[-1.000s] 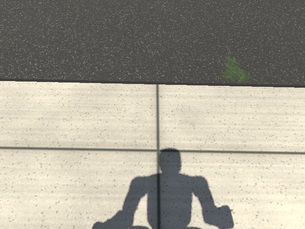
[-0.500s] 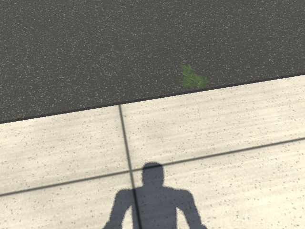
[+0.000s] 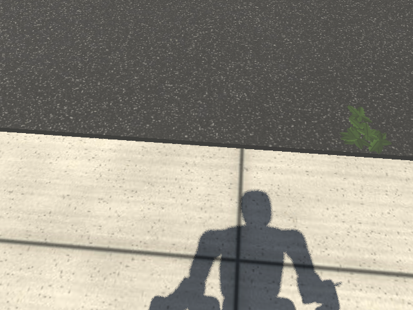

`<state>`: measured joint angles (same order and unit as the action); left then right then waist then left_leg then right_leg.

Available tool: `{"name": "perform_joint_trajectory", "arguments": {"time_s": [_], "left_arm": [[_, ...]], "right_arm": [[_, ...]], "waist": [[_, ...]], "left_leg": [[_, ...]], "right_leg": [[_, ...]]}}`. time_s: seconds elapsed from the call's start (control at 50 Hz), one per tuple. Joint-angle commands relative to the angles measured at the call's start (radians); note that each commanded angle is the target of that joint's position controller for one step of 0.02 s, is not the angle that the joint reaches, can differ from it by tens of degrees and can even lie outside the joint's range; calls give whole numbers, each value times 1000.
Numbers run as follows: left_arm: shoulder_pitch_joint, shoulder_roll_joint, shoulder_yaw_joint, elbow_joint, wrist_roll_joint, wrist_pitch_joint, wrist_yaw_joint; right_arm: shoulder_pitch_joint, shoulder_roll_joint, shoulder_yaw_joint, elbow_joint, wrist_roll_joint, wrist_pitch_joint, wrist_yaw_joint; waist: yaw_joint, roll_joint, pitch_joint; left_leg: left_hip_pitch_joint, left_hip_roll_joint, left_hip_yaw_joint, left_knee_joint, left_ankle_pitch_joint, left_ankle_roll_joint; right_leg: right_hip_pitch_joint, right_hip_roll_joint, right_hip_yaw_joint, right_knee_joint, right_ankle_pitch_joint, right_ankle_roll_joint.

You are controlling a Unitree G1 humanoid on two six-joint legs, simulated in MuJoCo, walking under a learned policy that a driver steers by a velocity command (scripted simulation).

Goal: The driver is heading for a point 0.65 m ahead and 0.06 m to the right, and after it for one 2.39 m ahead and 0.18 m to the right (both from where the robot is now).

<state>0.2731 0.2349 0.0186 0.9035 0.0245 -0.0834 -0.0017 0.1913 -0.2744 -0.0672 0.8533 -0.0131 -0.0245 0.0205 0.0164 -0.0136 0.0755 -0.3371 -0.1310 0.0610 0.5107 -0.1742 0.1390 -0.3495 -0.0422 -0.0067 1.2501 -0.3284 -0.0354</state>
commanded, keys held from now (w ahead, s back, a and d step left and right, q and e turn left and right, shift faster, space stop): w+q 0.04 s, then w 0.14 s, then w+e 0.56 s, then w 0.26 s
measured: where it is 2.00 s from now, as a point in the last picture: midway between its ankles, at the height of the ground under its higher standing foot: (251, 150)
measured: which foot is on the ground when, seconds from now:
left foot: down 0.00-0.44, up 0.46-0.94, down 0.96-1.00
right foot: up 0.00-0.42, down 0.44-0.98, up 1.00-1.00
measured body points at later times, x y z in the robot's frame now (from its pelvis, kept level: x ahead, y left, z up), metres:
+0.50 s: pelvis +0.30 -0.03 -0.01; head +0.33 -0.03 +0.44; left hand +0.47 +0.22 -0.12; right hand +0.27 -0.30 -0.15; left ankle +0.08 +0.04 -0.67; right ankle +0.39 -0.09 -0.73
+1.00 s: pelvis +0.59 -0.02 +0.00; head +0.62 -0.02 +0.45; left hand +0.61 +0.26 -0.14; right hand +0.75 -0.29 -0.09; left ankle +0.71 +0.05 -0.73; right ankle +0.40 -0.09 -0.71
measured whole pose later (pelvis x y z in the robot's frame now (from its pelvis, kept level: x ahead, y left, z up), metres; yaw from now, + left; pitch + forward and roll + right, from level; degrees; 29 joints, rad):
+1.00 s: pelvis +0.59 -0.02 +0.00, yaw -13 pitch +1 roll -1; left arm 0.44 0.28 0.06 0.92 0.01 -0.06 0.00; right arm 0.04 -0.25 0.00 0.73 -0.05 -0.08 0.01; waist 0.08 0.00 0.04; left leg -0.44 -0.02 0.03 0.53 -0.10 0.05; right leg -0.04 0.13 0.16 0.63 -0.46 -0.09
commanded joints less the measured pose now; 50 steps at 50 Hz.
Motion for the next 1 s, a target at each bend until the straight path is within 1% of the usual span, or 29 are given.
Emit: {"name": "perform_joint_trajectory", "arguments": {"time_s": [0.02,0.08,0.12,0.16,0.24,0.32,0.36,0.38,0.4,0.42,0.44,0.46,0.48,0.5,0.52,0.54,0.56,0.58,0.62,0.66,0.7,0.76,0.82,0.86,0.9,0.94,0.96,0.98,1.0], "left_arm": [[46,104,22,-72,26,19,-4],[2,93,22,-95,29,48,-12],[-90,96,24,-127,26,50,-15],[-157,96,25,-147,22,50,-18],[-247,90,21,-172,8,46,-28],[-345,81,11,-209,1,39,-38],[-330,87,12,-214,-3,33,-42],[-288,93,15,-202,-4,32,-39],[-220,107,22,-180,-4,31,-32],[-105,130,33,-144,-5,27,-23],[48,145,43,-97,2,19,-15],[212,206,63,-63,24,17,-2],[234,311,95,-56,29,25,-1],[158,245,86,-54,-22,35,-17],[70,222,82,-76,-26,38,-20],[36,172,72,-79,-17,37,-21],[27,150,65,-75,-15,35,-16],[23,129,58,-63,-18,32,-11],[47,153,63,-54,-25,18,-9],[69,180,72,-50,-26,15,-7],[102,183,75,-46,-27,19,-5],[158,180,78,-38,-28,25,-4],[214,165,73,-23,-21,25,2],[230,165,71,-18,-13,23,7],[203,181,72,-23,-7,20,15],[166,201,75,-27,-5,15,15],[161,191,70,-27,-8,11,9],[167,134,53,-60,-13,4,4],[314,76,45,-55,-40,10,2]], "right_arm": [[72,-110,-24,-24,9,-23,-12],[109,-127,-26,-12,13,-40,-10],[156,-121,-23,3,13,-43,-11],[205,-114,-19,19,15,-45,-11],[260,-111,-11,40,10,-53,-17],[307,-97,3,70,-10,-58,-31],[291,-106,5,79,-19,-59,-42],[267,-115,6,78,-21,-61,-47],[256,-125,6,80,-25,-62,-52],[250,-134,5,83,-31,-59,-54],[231,-144,5,81,-26,-56,-54],[216,-126,15,51,-17,-63,-53],[305,-46,27,24,9,-68,-34],[234,-125,13,17,-22,-75,-34],[155,-122,16,-18,-16,-86,-27],[113,-117,20,-30,-16,-93,-23],[96,-106,21,-39,-21,-84,-20],[104,-94,25,-49,-31,-66,-16],[114,-68,32,-59,-40,-36,-10],[64,-59,37,-84,-40,-23,-7],[-43,-58,40,-126,-38,-20,-4],[-150,-47,48,-162,-30,-23,1],[-229,-42,56,-186,-22,-30,6],[-263,-47,58,-200,-19,-37,7],[-224,-72,50,-196,-19,-45,4],[-67,-110,31,-145,-17,-55,-8],[65,-138,18,-108,-23,-66,-20],[227,-206,3,-97,-44,-72,-36],[246,-286,-25,-72,-44,-56,-32]], "waist": [[16,-3,-64],[13,24,-43],[-19,36,-9],[-49,45,-4],[-88,60,-13],[-116,67,18],[-90,72,16],[-62,81,-4],[-31,96,-42],[18,101,-103],[92,90,-175],[155,27,-278],[81,-224,-352],[67,-78,-317],[39,-46,-176],[24,29,-110],[-3,48,-64],[-34,34,-57],[-50,1,-69],[-45,-13,-56],[-17,-25,-26],[30,-45,-36],[72,-51,-43],[82,-56,-38],[50,-65,-38],[-25,-59,-95],[-87,-17,-171],[-140,85,-309],[-73,318,-372]], "left_leg": [[146,289,-387,-302,170,161],[107,252,-327,-347,160,152],[131,242,-318,-377,158,125],[194,237,-306,-377,210,86],[329,239,-250,-360,337,32],[448,278,-199,-354,475,30],[486,304,-162,-321,620,19],[489,307,-134,-271,784,6],[501,311,-114,-188,957,-8],[511,307,-96,-42,1066,-18],[447,292,-64,154,1023,-29],[246,262,-35,433,729,-41],[-176,38,5,848,-120,-106],[-290,62,-139,912,-267,-84],[-337,121,-153,876,-182,-82],[-319,155,-140,817,-137,-86],[-289,177,-135,763,-133,-96],[-244,192,-131,712,-131,-113],[-216,200,-108,634,-137,-143],[-233,206,-81,548,-96,-170],[-270,210,-63,426,-8,-191],[-277,194,-55,264,126,-196],[-266,176,-43,155,185,-177],[-247,165,-43,100,173,-155],[-166,153,-56,36,119,-121],[36,108,-42,-29,41,-83],[220,137,-67,-73,55,-52],[446,360,-310,-81,-69,3],[619,563,-756,-190,-129,141]], "right_leg": [[-174,-69,59,-62,14,24],[-212,-78,21,-182,94,60],[-279,-88,9,-288,194,74],[-321,-85,3,-382,284,75],[-351,-59,-26,-509,380,48],[-357,-19,-62,-618,343,-1],[-294,15,-68,-672,279,-37],[-218,49,-81,-691,234,-58],[-131,87,-93,-696,187,-78],[-22,122,-99,-714,150,-100],[163,122,-86,-785,199,-129],[419,-43,116,-787,140,-191],[685,-315,664,-842,185,-376],[645,-296,756,-928,206,-369],[510,-268,590,-946,222,-346],[399,-227,499,-973,312,-318],[308,-184,431,-989,386,-291],[243,-139,375,-1008,434,-266],[196,-105,327,-1026,486,-262],[153,-76,299,-1051,464,-258],[140,-52,293,-1069,440,-237],[199,-29,282,-1045,476,-190],[283,-44,282,-1018,549,-168],[333,-73,299,-996,584,-163],[357,-104,315,-961,630,-143],[356,-86,289,-807,812,-114],[302,-37,242,-632,784,-95],[158,17,191,-362,495,-76],[-140,190,89,-86,-177,-40]]}}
